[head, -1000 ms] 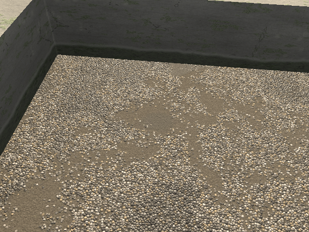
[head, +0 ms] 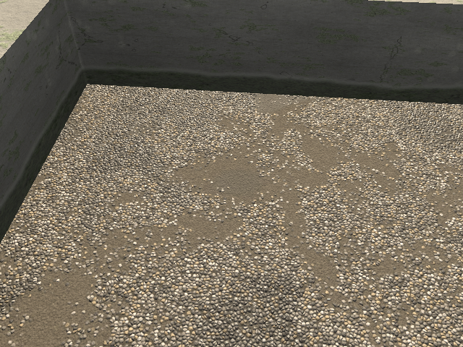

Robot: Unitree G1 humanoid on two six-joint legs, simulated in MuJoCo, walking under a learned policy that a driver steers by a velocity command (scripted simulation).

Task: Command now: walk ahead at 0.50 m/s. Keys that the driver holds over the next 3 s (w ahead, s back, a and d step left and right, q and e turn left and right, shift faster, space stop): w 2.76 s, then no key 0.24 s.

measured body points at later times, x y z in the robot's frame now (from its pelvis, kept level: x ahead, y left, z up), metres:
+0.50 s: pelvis +0.01 +0.00 +0.00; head +0.00 +0.00 +0.45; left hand +0.20 +0.20 -0.08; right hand +0.20 -0.21 -0.09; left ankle +0.02 +0.12 -0.72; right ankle -0.01 -0.04 -0.72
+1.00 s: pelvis +0.02 +0.01 +0.00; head +0.00 +0.01 +0.45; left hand +0.19 +0.21 -0.09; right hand +0.21 -0.20 -0.09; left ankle +0.02 +0.12 -0.72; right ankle -0.01 -0.04 -0.72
